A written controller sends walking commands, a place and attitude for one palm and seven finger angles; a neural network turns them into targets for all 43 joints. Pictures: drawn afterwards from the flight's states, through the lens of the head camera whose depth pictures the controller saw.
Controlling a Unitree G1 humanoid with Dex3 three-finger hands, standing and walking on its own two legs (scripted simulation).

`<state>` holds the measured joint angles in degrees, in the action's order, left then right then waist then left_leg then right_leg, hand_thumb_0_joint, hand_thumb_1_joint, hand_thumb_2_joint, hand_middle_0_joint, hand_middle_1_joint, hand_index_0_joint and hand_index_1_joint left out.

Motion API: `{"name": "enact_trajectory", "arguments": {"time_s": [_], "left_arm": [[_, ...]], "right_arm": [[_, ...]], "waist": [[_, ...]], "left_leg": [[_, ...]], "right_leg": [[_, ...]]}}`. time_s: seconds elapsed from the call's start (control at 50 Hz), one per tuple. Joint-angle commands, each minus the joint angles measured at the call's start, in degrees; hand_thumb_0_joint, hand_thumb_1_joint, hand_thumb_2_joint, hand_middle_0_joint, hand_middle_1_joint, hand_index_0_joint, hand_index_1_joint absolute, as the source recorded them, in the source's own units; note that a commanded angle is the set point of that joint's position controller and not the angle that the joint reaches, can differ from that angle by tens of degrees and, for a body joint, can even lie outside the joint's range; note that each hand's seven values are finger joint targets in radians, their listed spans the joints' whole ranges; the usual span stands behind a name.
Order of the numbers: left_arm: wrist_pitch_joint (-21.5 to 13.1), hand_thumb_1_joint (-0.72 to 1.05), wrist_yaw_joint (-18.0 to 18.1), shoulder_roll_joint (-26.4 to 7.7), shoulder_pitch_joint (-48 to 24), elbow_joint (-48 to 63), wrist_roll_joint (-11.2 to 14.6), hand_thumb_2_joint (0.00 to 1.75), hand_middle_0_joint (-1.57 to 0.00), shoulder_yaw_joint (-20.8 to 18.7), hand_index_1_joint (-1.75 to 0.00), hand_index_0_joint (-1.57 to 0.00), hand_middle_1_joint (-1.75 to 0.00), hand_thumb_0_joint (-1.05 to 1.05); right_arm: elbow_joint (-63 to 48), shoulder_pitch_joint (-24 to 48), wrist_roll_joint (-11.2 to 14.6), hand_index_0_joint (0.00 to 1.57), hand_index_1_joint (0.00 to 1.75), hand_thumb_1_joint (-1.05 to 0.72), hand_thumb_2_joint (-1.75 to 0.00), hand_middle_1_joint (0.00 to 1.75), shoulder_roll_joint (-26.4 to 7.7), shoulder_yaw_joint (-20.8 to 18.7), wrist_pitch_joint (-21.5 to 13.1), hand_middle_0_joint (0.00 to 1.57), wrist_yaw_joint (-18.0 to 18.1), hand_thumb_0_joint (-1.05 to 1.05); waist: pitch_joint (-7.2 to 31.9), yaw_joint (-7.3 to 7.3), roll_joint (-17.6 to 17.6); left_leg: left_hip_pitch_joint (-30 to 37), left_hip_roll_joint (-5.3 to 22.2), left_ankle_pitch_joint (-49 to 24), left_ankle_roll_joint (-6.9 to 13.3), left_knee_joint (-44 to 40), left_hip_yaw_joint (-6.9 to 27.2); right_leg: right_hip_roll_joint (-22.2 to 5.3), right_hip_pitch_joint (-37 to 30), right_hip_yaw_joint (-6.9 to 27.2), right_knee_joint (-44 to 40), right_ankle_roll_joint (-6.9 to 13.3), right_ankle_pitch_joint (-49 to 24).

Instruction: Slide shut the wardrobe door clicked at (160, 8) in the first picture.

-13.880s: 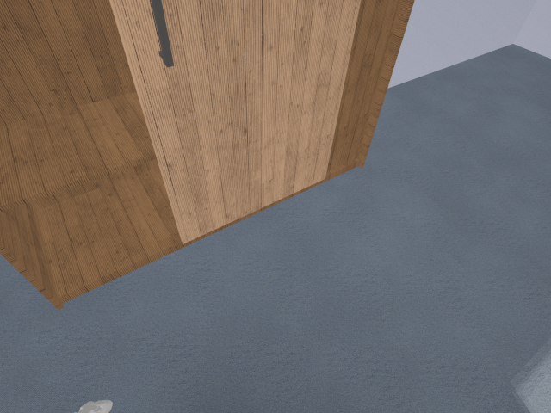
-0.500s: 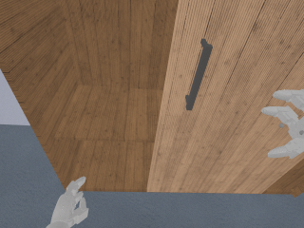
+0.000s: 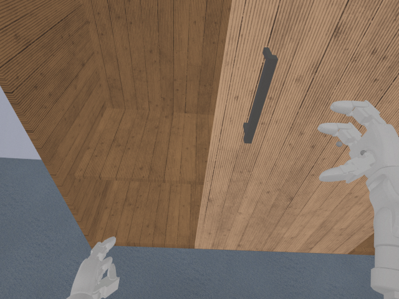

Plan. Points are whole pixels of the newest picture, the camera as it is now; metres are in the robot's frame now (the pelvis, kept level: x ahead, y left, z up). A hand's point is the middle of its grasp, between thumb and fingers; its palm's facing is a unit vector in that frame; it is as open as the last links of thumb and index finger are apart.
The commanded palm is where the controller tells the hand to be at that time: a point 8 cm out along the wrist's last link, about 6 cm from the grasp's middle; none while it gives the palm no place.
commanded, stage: move the hooked fingers beside the handle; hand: right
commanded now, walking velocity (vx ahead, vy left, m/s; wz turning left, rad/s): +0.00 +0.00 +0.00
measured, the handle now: (256, 99) +0.50 -0.10 +0.18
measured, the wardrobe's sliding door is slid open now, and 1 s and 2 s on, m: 0.49 0.49 0.49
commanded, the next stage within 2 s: feel for the door with the fingertips in 1.76 s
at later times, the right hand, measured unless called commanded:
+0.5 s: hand (302, 122) +0.40 -0.18 +0.20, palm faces -0.01 +1.00 -0.03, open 14.0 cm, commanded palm +0.38 -0.23 +0.19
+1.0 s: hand (282, 108) +0.46 -0.15 +0.19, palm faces +0.01 +1.00 -0.02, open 14.0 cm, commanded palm +0.43 -0.22 +0.19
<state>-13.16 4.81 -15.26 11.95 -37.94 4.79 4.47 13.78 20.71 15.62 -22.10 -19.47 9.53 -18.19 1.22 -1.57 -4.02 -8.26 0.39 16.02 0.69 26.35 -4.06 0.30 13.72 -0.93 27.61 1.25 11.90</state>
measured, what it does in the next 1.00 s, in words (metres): stands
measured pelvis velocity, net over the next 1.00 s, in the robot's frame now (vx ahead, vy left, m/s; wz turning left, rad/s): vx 0.02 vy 0.01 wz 0.04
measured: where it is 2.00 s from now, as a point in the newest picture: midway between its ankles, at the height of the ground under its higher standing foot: outside the picture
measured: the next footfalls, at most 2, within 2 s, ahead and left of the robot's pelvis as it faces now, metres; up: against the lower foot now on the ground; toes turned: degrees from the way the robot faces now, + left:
none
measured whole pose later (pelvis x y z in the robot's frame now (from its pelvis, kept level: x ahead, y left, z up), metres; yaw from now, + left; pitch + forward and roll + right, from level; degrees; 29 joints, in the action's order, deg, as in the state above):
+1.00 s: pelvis +0.02 +0.01 +0.00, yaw +2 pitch +2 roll +0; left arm -7.9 3.6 -16.6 17.9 -40.5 4.0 1.5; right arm 42.4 41.1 9.8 -20.8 -18.1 2.2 -10.6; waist 2.2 2.9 -3.6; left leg -11.9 -1.1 16.9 1.7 26.8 -2.3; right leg -1.3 16.5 -2.4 27.7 0.3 13.3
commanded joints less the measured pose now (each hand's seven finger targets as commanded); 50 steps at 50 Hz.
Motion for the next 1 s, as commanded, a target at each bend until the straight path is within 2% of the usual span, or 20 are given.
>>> {"name": "enact_trajectory", "arguments": {"time_s": [0.0, 0.04, 0.1, 0.16, 0.2, 0.22, 0.32, 0.34, 0.4, 0.44, 0.52, 0.58, 0.62, 0.72, 0.74, 0.8, 0.86, 0.9, 0.94, 0.98], "left_arm": [[-2.8, 0.9, 0.5, -6.9, -7.3, 8.8, -0.3, 0.9, -0.2, -2.6, -0.3, -0.2, -0.3, 0.0], [-2.3, 0.9, 0.5, -6.8, -7.8, 8.7, -0.2, 0.9, -0.2, -2.5, -0.3, -0.2, -0.3, 0.0], [-1.6, 0.9, 0.6, -6.9, -7.2, 8.5, -0.2, 0.9, -0.2, -2.7, -0.3, -0.2, -0.3, 0.0], [-1.5, 0.9, 0.7, -6.8, -7.1, 8.5, -0.2, 0.9, -0.2, -2.7, -0.3, -0.2, -0.3, 0.0], [-1.3, 0.9, 0.8, -7.0, -6.3, 7.9, -0.5, 0.9, -0.2, -2.8, -0.3, -0.2, -0.3, 0.0], [-1.2, 0.9, 0.7, -7.1, -6.3, 8.0, -0.4, 0.9, -0.2, -2.9, -0.3, -0.2, -0.3, 0.0], [-0.9, 0.9, 0.7, -7.2, -5.1, 7.4, -0.3, 0.9, -0.2, -3.0, -0.3, -0.2, -0.3, 0.0], [-0.7, 0.9, 0.8, -7.3, -4.6, 7.1, -0.2, 0.9, -0.2, -3.1, -0.3, -0.2, -0.3, 0.0], [-0.6, 0.9, 0.5, -7.5, -3.7, 7.1, -0.4, 0.9, -0.2, -3.4, -0.3, -0.2, -0.3, 0.0], [-0.6, 0.9, 0.3, -7.4, -3.4, 7.0, -0.4, 0.9, -0.2, -3.5, -0.3, -0.2, -0.3, 0.0], [0.2, 0.9, 0.1, -7.8, -1.6, 6.3, -0.7, 0.9, -0.2, -3.9, -0.3, -0.2, -0.3, 0.0], [0.8, 0.9, -0.1, -7.6, -1.2, 6.5, -0.7, 0.9, -0.2, -4.0, -0.3, -0.2, -0.3, 0.0], [1.1, 0.9, -0.1, -7.7, -0.5, 6.2, -0.7, 0.9, -0.2, -4.1, -0.3, -0.2, -0.3, 0.0], [1.4, 0.9, -0.2, -7.8, 1.0, 5.9, -0.7, 0.9, -0.2, -4.5, -0.3, -0.2, -0.3, 0.0], [1.4, 0.9, -0.2, -7.8, 1.4, 5.4, -0.7, 0.9, -0.2, -4.6, -0.3, -0.2, -0.3, 0.0], [1.7, 0.9, -0.3, -8.3, 2.5, 4.7, -0.9, 0.9, -0.2, -4.9, -0.3, -0.2, -0.3, 0.0], [2.1, 0.9, -0.5, -8.2, 3.0, 4.8, -0.8, 0.9, -0.2, -5.1, -0.3, -0.2, -0.3, 0.0], [2.4, 0.9, -0.7, -8.3, 3.6, 4.9, -1.0, 0.9, -0.2, -5.2, -0.3, -0.2, -0.3, 0.0], [2.7, 0.9, -0.7, -8.5, 3.7, 5.0, -1.1, 0.9, -0.2, -5.3, -0.3, -0.2, -0.3, 0.0], [2.9, 0.9, -0.6, -8.5, 3.7, 5.5, -1.0, 0.9, -0.2, -5.3, -0.3, -0.2, -0.3, 0.0]], "right_arm": [[-10.1, 22.3, 0.8, 0.3, 1.2, 0.5, -0.3, 1.2, -14.5, -4.4, -3.6, 0.3, 1.5, 0.0], [-9.3, 25.3, 0.5, 0.3, 1.2, 0.5, -0.3, 1.2, -12.7, -2.3, -3.2, 0.3, 1.9, 0.0], [-7.5, 25.6, -0.1, 0.3, 1.2, 0.5, -0.3, 1.2, -14.1, -3.2, -3.0, 0.3, 2.8, 0.0], [-6.9, 30.7, -0.2, 0.3, 1.2, 0.5, -0.3, 1.2, -11.9, -0.8, -3.8, 0.3, 3.2, 0.0], [-5.2, 30.6, -0.5, 0.3, 1.2, 0.5, -0.3, 1.2, -13.8, -2.4, -4.5, 0.3, 3.7, 0.0], [-4.2, 30.9, -0.6, 0.3, 1.2, 0.5, -0.3, 1.2, -14.3, -2.8, -4.6, 0.3, 3.6, 0.0], [0.7, 34.9, -1.3, 0.3, 1.2, 0.5, -0.3, 1.2, -12.4, 0.0, -5.4, 0.3, 3.8, 0.0], [1.7, 37.1, -1.4, 0.3, 1.2, 0.5, -0.3, 1.2, -11.3, 1.3, -5.5, 0.3, 3.9, 0.0], [2.5, 36.8, -1.9, 0.3, 1.2, 0.5, -0.3, 1.2, -12.4, 0.0, -6.2, 0.3, 4.8, 0.0], [2.7, 39.7, -2.0, 0.3, 1.2, 0.5, -0.3, 1.2, -10.5, 1.7, -6.7, 0.3, 5.4, 0.0], [7.3, 39.0, -2.9, 0.3, 1.2, 0.5, -0.3, 1.2, -14.4, -2.0, -7.2, 0.3, 6.7, 0.0], [8.0, 40.8, -3.6, 0.3, 1.2, 0.5, -0.3, 1.2, -14.1, -1.5, -7.8, 0.3, 6.9, 0.0], [10.2, 41.7, -3.6, 0.3, 1.2, 0.5, -0.3, 1.2, -13.6, -1.0, -8.3, 0.3, 7.2, 0.0], [10.7, 45.4, -4.2, 0.3, 1.2, 0.5, -0.3, 1.2, -13.0, 0.1, -10.1, 0.3, 7.2, 0.0], [10.9, 47.8, -4.2, 0.3, 1.2, 0.5, -0.3, 1.2, -12.1, 1.0, -10.5, 0.3, 7.3, 0.0], [15.0, 46.2, -4.1, 0.3, 1.2, 0.5, -0.3, 1.2, -13.1, -0.4, -10.5, 0.3, 7.6, 0.0], [16.8, 47.3, -4.8, 0.3, 1.2, 0.5, -0.3, 1.2, -12.1, 0.5, -10.4, 0.3, 7.8, 0.0], [16.2, 45.9, -5.4, 0.3, 1.2, 0.5, -0.3, 1.2, -14.2, -1.2, -11.0, 0.3, 8.3, 0.0], [17.1, 45.1, -5.1, 0.3, 1.2, 0.5, -0.3, 1.2, -15.7, -3.0, -11.2, 0.3, 8.3, 0.0], [17.0, 45.1, -5.1, 0.3, 1.2, 0.5, -0.3, 1.2, -16.6, -3.4, -11.2, 0.3, 7.6, 0.0]], "waist": [[12.6, -0.16, 1.8], [11.1, 0.56, 1.3], [11.7, 0.38, 1.8], [12.5, 1.38, 1.4], [13.2, 1.05, 3.1], [13.3, 1.11, 1.8], [12.4, 2.05, 0.6], [12.3, 2.75, 2.3], [14.7, 1.9, 2.1], [15.5, 2.5, 2.3], [15.4, 1.95, 4.4], [15.6, 2.16, 2.6], [14.3, 2.81, 4.6], [17.5, 3.32, 1.7], [17.5, 4.05, 1.8], [16.6, 3.74, 6.1], [16.5, 3.92, 3.7], [17.9, 3.07, 3.0], [18.3, 3.11, 6.0], [17.8, 3.07, 5.2]], "left_leg": [[-4.2, -1.2, -12.0, 0.9, -4.1, 0.8], [-5.2, -1.1, -11.6, 0.8, -4.3, 1.0], [-4.4, -1.0, -11.8, 0.8, -4.6, 1.3], [-5.3, -1.1, -11.5, 0.7, -4.6, 1.4], [-4.0, -1.1, -12.2, 0.7, -4.8, 1.6], [-4.1, -1.0, -12.3, 0.7, -4.7, 1.9], [-5.0, -1.0, -12.0, 0.7, -4.8, 2.1], [-5.7, -1.1, -12.1, 0.6, -4.8, 2.0], [-4.3, -1.0, -13.8, 0.8, -4.4, 1.9], [-4.8, -1.1, -14.7, 0.6, -4.0, 2.0], [-2.9, -0.9, -17.3, 0.4, -3.7, 2.4], [-3.2, -0.9, -18.7, 0.4, -3.4, 2.6], [-3.5, -0.9, -17.9, 0.2, -3.8, 2.8], [-3.0, -0.9, -20.6, 0.3, -3.0, 3.0], [-3.7, -1.0, -20.9, 0.2, -3.0, 2.9], [-3.3, -1.1, -21.3, 0.1, -3.1, 2.9], [-4.3, -1.0, -21.5, 0.0, -2.6, 3.0], [-2.9, -1.0, -22.5, 0.4, -2.3, 2.9], [-1.6, -0.9, -25.1, 0.0, -2.0, 3.1], [-1.6, -0.8, -25.4, -0.1, -1.8, 3.3]], "right_leg": [[-0.3, -11.5, 4.2, -3.3, 0.6, -8.1], [-0.2, -11.0, 4.0, -3.8, 0.6, -7.0], [-0.2, -10.7, 3.7, -3.4, 0.8, -7.4], [-0.2, -11.9, 3.8, -3.5, 0.9, -7.0], [-0.1, -11.3, 3.5, -3.1, 1.1, -7.6], [0.1, -11.0, 3.4, -3.2, 1.1, -7.3], [0.1, -10.6, 3.1, -3.0, 1.1, -6.6], [-0.1, -10.9, 3.2, -2.9, 1.2, -6.7], [-0.1, -11.4, 3.1, -2.4, 1.2, -8.8], [-0.1, -11.8, 3.0, -2.3, 1.2, -9.2], [0.0, -9.5, 2.2, -2.0, 1.5, -10.7], [-0.1, -10.0, 1.6, -1.7, 1.5, -11.7], [-0.1, -8.6, 1.5, -1.7, 1.8, -10.2], [0.0, -10.4, 1.1, -0.9, 1.9, -12.5], [-0.1, -11.0, 1.2, -0.7, 1.8, -12.7], [-0.1, -9.1, 1.0, -0.5, 2.1, -12.3], [0.1, -8.9, 0.6, -0.3, 2.1, -12.2], [0.0, -9.0, 0.7, -0.1, 2.1, -13.8], [-0.1, -8.2, 0.4, -0.1, 2.2, -14.5], [0.1, -7.3, 0.1, -0.2, 2.2, -13.9]]}}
